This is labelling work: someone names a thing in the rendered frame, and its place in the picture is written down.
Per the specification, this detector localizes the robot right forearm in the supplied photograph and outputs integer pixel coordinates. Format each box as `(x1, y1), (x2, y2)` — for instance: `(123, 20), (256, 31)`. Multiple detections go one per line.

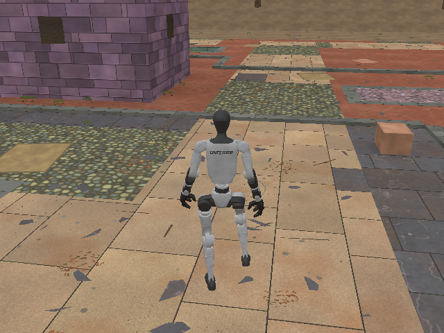
(248, 169), (262, 202)

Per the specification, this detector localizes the right robot upper arm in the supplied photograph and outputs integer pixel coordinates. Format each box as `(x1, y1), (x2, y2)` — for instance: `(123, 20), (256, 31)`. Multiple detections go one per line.
(236, 140), (254, 180)

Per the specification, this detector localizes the robot right foot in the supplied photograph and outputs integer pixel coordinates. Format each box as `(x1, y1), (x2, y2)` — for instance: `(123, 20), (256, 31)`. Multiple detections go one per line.
(241, 254), (250, 266)

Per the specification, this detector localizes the robot left forearm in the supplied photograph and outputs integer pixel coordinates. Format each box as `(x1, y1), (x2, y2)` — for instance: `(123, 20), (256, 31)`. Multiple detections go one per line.
(182, 167), (196, 196)

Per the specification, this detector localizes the robot left foot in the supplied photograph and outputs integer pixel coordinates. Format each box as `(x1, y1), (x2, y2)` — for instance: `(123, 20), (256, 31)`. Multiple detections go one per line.
(205, 273), (216, 291)

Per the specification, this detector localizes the right robot hand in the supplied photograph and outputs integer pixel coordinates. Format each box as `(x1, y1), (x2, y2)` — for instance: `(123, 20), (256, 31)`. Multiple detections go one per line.
(248, 200), (264, 218)

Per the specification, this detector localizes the left robot upper arm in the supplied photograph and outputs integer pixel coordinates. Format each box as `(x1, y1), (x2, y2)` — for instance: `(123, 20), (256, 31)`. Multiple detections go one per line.
(188, 140), (207, 178)

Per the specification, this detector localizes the left robot hand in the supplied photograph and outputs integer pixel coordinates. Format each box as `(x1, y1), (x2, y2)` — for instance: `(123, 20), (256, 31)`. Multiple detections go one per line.
(180, 192), (196, 209)

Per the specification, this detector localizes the robot foot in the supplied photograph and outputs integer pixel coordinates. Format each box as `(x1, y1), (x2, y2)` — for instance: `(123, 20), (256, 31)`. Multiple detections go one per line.
(241, 254), (250, 266)
(205, 273), (216, 291)

